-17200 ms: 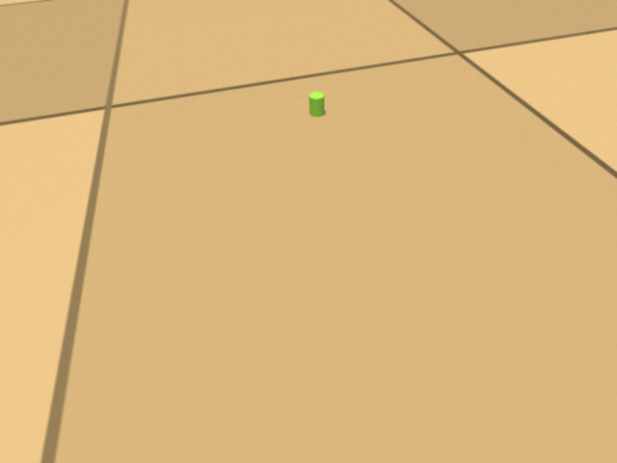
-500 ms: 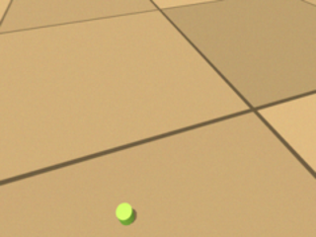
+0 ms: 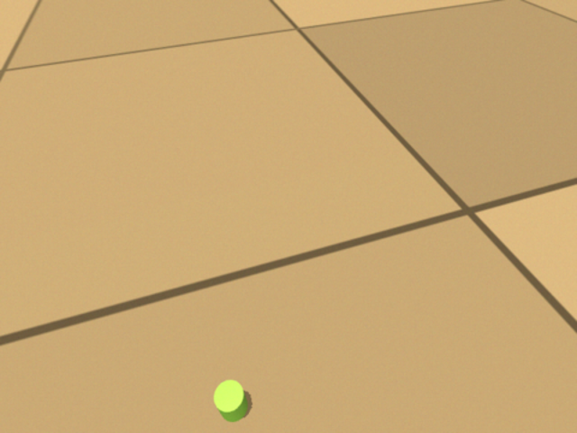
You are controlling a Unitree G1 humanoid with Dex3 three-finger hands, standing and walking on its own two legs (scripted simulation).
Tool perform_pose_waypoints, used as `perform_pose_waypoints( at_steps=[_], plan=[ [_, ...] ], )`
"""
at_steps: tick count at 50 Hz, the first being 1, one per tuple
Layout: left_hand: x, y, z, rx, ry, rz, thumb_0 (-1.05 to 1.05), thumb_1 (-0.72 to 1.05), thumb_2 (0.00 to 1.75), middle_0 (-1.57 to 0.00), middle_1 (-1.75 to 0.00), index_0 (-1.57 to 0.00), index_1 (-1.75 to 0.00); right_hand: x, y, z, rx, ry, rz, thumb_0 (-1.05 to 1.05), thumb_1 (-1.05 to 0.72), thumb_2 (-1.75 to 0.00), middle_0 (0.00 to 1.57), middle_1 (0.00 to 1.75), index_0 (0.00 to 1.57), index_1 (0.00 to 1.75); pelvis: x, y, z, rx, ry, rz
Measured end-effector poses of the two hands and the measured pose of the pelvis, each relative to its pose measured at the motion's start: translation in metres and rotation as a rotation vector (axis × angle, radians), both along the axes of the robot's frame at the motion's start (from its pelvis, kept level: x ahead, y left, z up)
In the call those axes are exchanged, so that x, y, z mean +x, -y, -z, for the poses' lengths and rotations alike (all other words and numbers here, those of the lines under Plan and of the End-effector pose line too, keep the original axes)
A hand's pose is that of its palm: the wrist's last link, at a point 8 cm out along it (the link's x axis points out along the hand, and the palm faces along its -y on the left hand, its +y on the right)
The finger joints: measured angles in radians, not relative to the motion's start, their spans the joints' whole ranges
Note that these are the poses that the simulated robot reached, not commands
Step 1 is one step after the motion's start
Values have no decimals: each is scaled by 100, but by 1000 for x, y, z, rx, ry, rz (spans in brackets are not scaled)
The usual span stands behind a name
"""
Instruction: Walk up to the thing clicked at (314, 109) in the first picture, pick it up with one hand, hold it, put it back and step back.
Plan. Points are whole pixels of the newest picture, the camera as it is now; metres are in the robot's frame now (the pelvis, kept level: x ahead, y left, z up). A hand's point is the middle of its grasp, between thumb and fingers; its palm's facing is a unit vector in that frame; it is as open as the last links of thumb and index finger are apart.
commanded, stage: stand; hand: left
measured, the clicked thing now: (231, 401) +0.37 +0.22 -0.72
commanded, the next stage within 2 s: go down in 1.04 s
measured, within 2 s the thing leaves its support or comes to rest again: neither
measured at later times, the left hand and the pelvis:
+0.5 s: hand out of the picture +0.06 +0.25 -0.16, palm faces -0.01 -0.94 -0.34, open 7.4 cm; pelvis +0.00 +0.00 +0.00, yaw +1 degrees
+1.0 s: hand out of the picture +0.07 +0.25 -0.16, palm faces -0.01 -0.94 -0.34, open 7.4 cm; pelvis +0.00 -0.01 +0.00, yaw +1 degrees
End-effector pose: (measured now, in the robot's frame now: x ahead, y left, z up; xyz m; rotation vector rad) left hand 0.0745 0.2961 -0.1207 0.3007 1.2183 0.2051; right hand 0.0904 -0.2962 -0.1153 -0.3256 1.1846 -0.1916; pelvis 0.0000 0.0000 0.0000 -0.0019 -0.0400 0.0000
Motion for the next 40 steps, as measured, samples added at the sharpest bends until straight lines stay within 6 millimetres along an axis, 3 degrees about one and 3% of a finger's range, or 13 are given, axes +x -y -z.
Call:
perform_pose_waypoints(
  at_steps=[17,40],
  plan=[
    [-17,0,1,4,-39,-6,1,91,90,-20,-30,-20,-30,-28,4,6,1,-74,16,1,-90,-90,20,30,20,30,-3,2,0,-1,-6,-9],
    [-13,1,-1,9,-29,-9,1,91,90,-20,-30,-20,-30,-15,5,5,2,-49,-4,1,-90,-90,20,30,20,30,1,4,0,1,-7,-12]
  ],
)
